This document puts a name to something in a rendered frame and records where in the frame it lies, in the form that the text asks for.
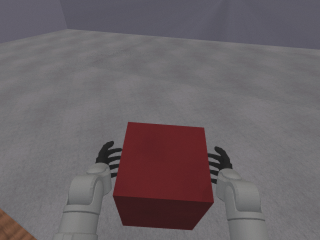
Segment left robot forearm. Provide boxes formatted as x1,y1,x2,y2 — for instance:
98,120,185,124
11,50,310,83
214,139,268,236
52,162,112,240

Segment right robot hand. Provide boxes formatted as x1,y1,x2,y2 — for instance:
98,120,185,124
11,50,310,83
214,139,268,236
207,146,233,184

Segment carton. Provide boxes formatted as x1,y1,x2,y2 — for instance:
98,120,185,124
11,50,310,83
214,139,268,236
112,122,214,230

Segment left robot hand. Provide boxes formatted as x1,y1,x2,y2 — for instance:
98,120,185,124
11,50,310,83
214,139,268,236
95,141,122,178

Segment right robot forearm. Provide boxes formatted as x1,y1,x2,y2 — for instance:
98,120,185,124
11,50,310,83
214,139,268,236
215,168,270,240

